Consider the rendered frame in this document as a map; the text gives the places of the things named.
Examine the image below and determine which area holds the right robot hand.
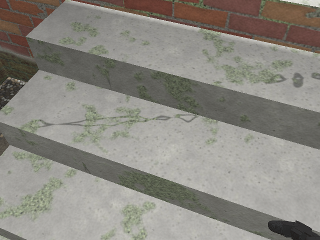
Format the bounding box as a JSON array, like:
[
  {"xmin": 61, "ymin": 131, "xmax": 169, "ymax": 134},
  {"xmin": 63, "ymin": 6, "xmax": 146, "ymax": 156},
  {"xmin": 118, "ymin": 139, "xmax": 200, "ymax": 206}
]
[{"xmin": 268, "ymin": 220, "xmax": 320, "ymax": 240}]

